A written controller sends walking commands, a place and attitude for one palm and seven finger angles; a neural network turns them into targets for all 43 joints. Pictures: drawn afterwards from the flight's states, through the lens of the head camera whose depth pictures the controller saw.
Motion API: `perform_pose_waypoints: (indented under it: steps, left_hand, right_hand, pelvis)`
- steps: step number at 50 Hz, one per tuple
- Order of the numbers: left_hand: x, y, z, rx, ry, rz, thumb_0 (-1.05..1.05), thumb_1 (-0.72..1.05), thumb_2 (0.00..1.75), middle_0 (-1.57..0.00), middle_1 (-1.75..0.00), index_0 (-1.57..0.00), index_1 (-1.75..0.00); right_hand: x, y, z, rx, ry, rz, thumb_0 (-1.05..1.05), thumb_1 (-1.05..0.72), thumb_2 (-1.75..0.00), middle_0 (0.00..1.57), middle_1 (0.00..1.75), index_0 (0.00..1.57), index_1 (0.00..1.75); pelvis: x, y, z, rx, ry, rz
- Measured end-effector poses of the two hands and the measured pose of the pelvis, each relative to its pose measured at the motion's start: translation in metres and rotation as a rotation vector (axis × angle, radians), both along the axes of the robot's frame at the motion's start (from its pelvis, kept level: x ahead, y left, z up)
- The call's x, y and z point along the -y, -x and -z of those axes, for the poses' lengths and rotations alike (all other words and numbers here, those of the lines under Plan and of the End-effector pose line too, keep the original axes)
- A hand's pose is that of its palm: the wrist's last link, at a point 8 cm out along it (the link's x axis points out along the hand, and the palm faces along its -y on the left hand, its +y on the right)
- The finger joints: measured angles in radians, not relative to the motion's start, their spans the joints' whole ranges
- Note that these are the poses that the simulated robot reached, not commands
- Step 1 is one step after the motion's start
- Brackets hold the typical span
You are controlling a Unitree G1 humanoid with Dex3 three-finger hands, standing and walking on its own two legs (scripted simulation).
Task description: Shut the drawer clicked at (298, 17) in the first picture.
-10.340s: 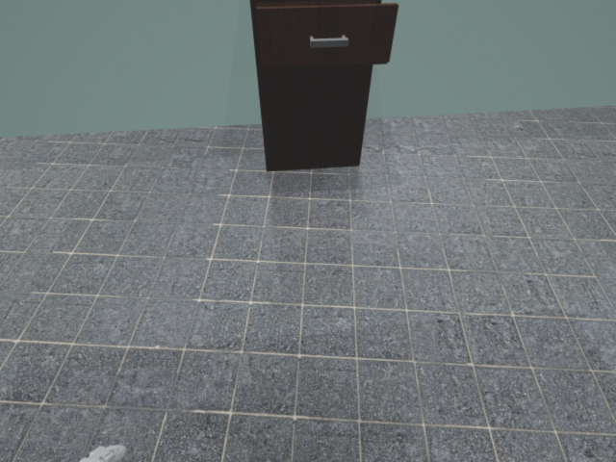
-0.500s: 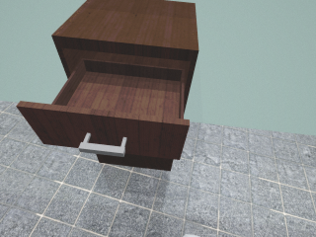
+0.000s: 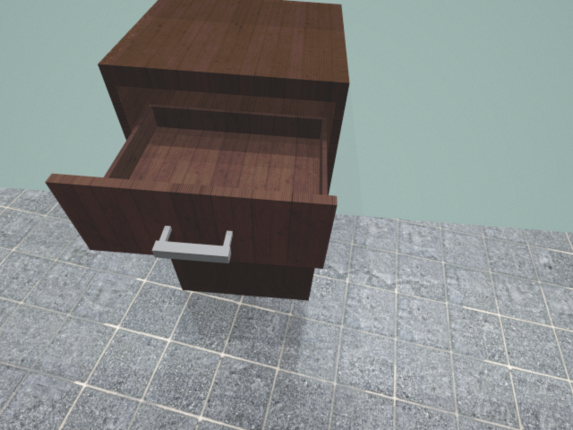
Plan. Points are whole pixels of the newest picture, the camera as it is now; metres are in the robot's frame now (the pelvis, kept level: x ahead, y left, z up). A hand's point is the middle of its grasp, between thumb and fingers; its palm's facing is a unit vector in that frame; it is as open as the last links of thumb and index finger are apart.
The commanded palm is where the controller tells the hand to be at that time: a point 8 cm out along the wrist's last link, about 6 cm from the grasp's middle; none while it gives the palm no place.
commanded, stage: come to a stop and stand still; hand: left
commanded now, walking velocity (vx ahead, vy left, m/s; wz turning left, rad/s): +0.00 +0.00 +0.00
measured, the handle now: (195, 242) +0.39 +0.18 +0.00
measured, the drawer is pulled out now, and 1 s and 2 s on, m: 0.29 0.29 0.29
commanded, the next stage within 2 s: look again from close up in 0.12 s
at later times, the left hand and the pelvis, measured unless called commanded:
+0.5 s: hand out of the picture +0.03 +0.20 -0.19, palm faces +0.05 -0.98 -0.19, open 7.4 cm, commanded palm none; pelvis +0.02 +0.03 -0.01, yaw +1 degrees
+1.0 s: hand out of the picture -0.02 +0.21 -0.19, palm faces -0.01 -0.99 -0.16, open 7.3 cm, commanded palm none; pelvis +0.03 +0.04 +0.00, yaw -2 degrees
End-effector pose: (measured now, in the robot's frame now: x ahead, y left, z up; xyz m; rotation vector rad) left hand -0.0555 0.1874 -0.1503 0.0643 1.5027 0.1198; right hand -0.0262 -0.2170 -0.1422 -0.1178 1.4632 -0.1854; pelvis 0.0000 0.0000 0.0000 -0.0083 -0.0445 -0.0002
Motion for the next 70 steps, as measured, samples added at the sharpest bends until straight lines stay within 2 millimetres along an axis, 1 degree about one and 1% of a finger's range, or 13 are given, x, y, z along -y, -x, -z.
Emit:
perform_pose_waypoints:
  steps: [6,12,17,21,24,28,36,42,49,58,63,66,70]
  left_hand:
    - [-0.003,-0.008,-0.001,0.029,-0.004,0.005,0.01,0.91,0.90,-0.20,-0.30,-0.20,-0.30]
    - [-0.010,-0.011,-0.002,0.030,-0.025,0.018,0.00,0.91,0.90,-0.20,-0.30,-0.20,-0.30]
    - [-0.026,-0.023,0.004,0.053,-0.042,0.035,0.01,0.91,0.90,-0.20,-0.30,-0.20,-0.30]
    - [-0.044,-0.050,0.010,0.110,-0.064,0.027,0.01,0.91,0.90,-0.20,-0.30,-0.20,-0.30]
    - [-0.054,-0.069,0.008,0.162,-0.076,0.020,0.01,0.91,0.90,-0.20,-0.30,-0.20,-0.30]
    - [-0.064,-0.083,0.003,0.195,-0.081,0.025,0.00,0.91,0.90,-0.19,-0.30,-0.20,-0.30]
    - [-0.074,-0.077,0.004,0.143,-0.067,0.043,0.00,0.91,0.90,-0.19,-0.30,-0.20,-0.30]
    - [-0.077,-0.062,0.005,0.087,-0.061,0.040,0.00,0.91,0.90,-0.19,-0.30,-0.20,-0.30]
    - [-0.075,-0.042,0.006,0.012,-0.049,0.043,0.00,0.91,0.90,-0.19,-0.30,-0.20,-0.30]
    - [-0.057,-0.027,0.001,-0.042,-0.041,0.041,0.00,0.91,0.90,-0.19,-0.30,-0.20,-0.30]
    - [-0.041,-0.022,-0.002,-0.043,-0.032,0.005,0.00,0.91,0.90,-0.19,-0.30,-0.20,-0.30]
    - [-0.032,-0.026,0.001,-0.070,-0.006,0.017,0.00,0.91,0.90,-0.19,-0.30,-0.20,-0.30]
    - [-0.028,-0.046,0.015,-0.077,0.028,0.036,0.01,0.91,0.90,-0.20,-0.30,-0.20,-0.30]
  right_hand:
    - [-0.018,0.026,0.001,-0.059,-0.037,0.028,0.00,-0.91,-0.90,0.20,0.30,0.20,0.30]
    - [-0.033,0.031,0.004,-0.063,-0.070,0.040,0.01,-0.91,-0.90,0.20,0.30,0.20,0.30]
    - [-0.035,0.011,0.011,0.005,-0.064,0.021,0.01,-0.91,-0.90,0.20,0.30,0.20,0.30]
    - [-0.036,-0.011,0.013,0.058,-0.037,-0.006,0.01,-0.91,-0.90,0.20,0.30,0.20,0.30]
    - [-0.033,-0.025,0.012,0.060,-0.012,-0.032,0.02,-0.92,-0.90,0.20,0.30,0.20,0.30]
    - [-0.026,-0.047,0.004,0.091,0.019,-0.051,0.03,-0.93,-0.90,0.20,0.30,0.20,0.30]
    - [-0.022,-0.093,-0.011,0.195,0.057,-0.076,0.01,-0.92,-0.90,0.20,0.30,0.20,0.30]
    - [-0.027,-0.110,-0.015,0.218,0.058,-0.091,0.01,-0.91,-0.90,0.20,0.30,0.20,0.30]
    - [-0.033,-0.104,-0.010,0.187,0.041,-0.071,0.00,-0.91,-0.90,0.20,0.30,0.20,0.30]
    - [-0.017,-0.069,-0.001,0.110,0.035,-0.015,0.00,-0.91,-0.90,0.20,0.30,0.20,0.30]
    - [-0.013,-0.057,-0.003,0.048,0.024,0.000,0.01,-0.91,-0.90,0.20,0.30,0.20,0.30]
    - [-0.016,-0.061,-0.006,0.054,0.024,0.021,0.01,-0.91,-0.90,0.20,0.30,0.20,0.30]
    - [-0.020,-0.068,0.000,0.071,0.041,0.031,0.01,-0.92,-0.90,0.20,0.30,0.20,0.30]
  pelvis:
    - [-0.003,0.003,0.000,-0.020,-0.001,0.001]
    - [-0.005,0.002,0.000,-0.033,0.003,0.005]
    - [-0.013,-0.003,0.009,-0.032,0.044,-0.012]
    - [-0.021,-0.011,0.013,-0.020,0.036,-0.015]
    - [-0.028,-0.016,0.012,-0.028,0.027,-0.014]
    - [-0.034,-0.020,0.008,-0.044,0.016,-0.007]
    - [-0.041,-0.027,0.004,-0.054,0.008,0.007]
    - [-0.044,-0.030,0.003,-0.057,0.003,0.011]
    - [-0.044,-0.033,0.003,-0.066,-0.010,0.022]
    - [-0.033,-0.033,0.005,-0.067,-0.019,0.045]
    - [-0.023,-0.043,0.002,-0.069,0.000,0.039]
    - [-0.020,-0.053,0.002,-0.070,0.005,0.045]
    - [-0.021,-0.066,0.012,-0.065,0.007,0.044]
